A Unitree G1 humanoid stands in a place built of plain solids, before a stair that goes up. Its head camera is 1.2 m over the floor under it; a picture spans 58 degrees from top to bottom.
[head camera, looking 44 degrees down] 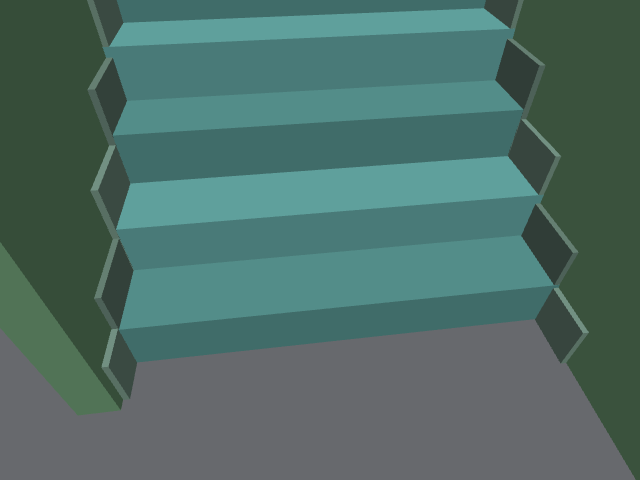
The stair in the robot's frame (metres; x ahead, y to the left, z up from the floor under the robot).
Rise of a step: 0.18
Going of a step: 0.23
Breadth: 1.34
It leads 7 degrees to the left of straight ahead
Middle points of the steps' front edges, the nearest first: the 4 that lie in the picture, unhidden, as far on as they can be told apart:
0.78 -0.08 0.18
1.00 -0.05 0.35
1.22 -0.02 0.53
1.45 0.01 0.70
